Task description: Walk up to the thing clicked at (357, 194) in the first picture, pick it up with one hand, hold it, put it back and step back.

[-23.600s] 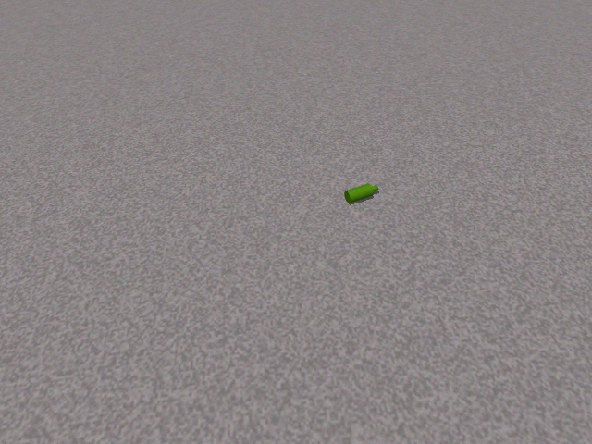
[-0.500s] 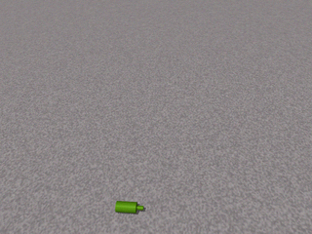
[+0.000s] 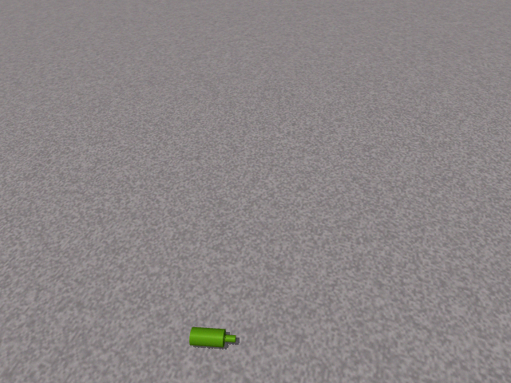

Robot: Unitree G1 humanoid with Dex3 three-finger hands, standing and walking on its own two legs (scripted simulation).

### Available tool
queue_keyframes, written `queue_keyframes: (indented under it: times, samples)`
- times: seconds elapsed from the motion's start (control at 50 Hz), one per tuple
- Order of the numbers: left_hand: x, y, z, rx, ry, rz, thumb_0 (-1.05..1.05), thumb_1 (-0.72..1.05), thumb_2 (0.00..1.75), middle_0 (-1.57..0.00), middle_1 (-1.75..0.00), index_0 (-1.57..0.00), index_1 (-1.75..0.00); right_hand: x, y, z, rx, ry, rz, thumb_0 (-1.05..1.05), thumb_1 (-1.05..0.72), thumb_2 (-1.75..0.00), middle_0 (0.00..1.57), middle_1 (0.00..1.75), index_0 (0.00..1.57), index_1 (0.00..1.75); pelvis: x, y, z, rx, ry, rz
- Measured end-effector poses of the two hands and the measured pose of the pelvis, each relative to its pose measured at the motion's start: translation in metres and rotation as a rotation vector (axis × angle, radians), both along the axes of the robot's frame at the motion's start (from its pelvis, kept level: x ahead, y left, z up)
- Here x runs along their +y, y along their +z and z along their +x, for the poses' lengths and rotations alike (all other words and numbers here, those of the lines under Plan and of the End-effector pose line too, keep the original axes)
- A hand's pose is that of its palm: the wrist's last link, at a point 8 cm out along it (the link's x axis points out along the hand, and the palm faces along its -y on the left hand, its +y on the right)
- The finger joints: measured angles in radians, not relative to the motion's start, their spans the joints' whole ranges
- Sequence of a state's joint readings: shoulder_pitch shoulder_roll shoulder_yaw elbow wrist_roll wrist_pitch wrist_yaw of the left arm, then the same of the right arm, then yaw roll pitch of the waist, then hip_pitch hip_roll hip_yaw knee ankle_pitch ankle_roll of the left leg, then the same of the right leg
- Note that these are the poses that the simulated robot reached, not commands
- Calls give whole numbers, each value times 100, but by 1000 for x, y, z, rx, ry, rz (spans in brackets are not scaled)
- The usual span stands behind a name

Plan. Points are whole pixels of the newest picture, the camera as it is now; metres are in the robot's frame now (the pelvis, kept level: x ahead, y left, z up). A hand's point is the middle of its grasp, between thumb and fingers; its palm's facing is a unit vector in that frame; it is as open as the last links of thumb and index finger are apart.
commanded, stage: stand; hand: left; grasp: from above
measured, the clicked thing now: (213, 337) +0.43 +0.21 -0.75
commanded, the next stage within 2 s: rise first in 0.14 s
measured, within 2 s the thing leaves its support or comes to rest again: neither
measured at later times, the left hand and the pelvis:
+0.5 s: hand out of the picture +0.16 +0.25 -0.17, palm faces -0.02 -0.94 -0.35, open 9.3 cm; pelvis -0.01 +0.00 -0.02, yaw -1 degrees
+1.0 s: hand out of the picture +0.14 +0.26 -0.23, palm faces -0.15 -0.89 -0.44, open 14.1 cm; pelvis +0.00 +0.01 -0.09, yaw -1 degrees
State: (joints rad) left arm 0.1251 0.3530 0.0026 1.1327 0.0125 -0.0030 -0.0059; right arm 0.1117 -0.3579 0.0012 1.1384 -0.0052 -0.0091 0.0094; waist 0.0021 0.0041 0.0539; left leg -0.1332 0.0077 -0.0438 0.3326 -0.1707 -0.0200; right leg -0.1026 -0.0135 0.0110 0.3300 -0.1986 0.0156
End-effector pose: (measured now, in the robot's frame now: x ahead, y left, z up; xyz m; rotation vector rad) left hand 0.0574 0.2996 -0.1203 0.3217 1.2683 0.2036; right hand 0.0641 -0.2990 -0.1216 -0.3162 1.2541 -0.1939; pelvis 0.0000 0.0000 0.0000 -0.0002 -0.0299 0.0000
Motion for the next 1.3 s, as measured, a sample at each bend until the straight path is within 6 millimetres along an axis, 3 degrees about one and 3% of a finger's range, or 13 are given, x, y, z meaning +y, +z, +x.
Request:
queue_keyframes:
  times: [0.28,0.44,0.52,0.68,0.8,1.06,1.3]
  samples:
    - [0,1,15,-41,2,0,1,89,90,-19,-31,-20,-31,3,3,14,-47,-3,-1,1,-91,-89,20,30,21,30,2,-1,4,10,-3,-1]
    - [-3,-11,83,-170,-21,-19,1,61,90,-17,-59,-18,-58,29,-3,25,-200,-6,30,1,-90,-89,20,30,20,30,1,-17,-9,124,-6,-4]
    - [-3,-13,100,-181,-71,2,1,35,90,-15,-77,-16,-75,40,-9,22,-228,-31,59,1,-90,-89,20,30,21,30,3,-25,-7,151,-18,-5]
    - [0,-34,92,-93,-92,40,1,-20,94,-11,-98,-12,-96,50,-21,32,-294,-21,79,1,-90,-89,20,30,21,30,9,-45,-4,217,-24,-12]
    - [4,-51,84,-109,-122,64,0,-43,97,-9,-104,-10,-103,50,-34,50,-349,10,54,1,-90,-90,20,30,21,30,11,-67,-4,270,-21,-18]
    - [4,-71,78,-109,-193,98,0,-53,98,-8,-105,-8,-105,60,-50,88,-467,76,41,2,-90,-89,20,30,21,30,12,-98,-6,349,-15,-36]
    - [7,-94,72,-120,-258,143,0,-54,96,-10,-104,-10,-103,65,-80,91,-487,105,58,2,-92,-90,21,30,21,30,12,-129,-15,411,-13,-43]
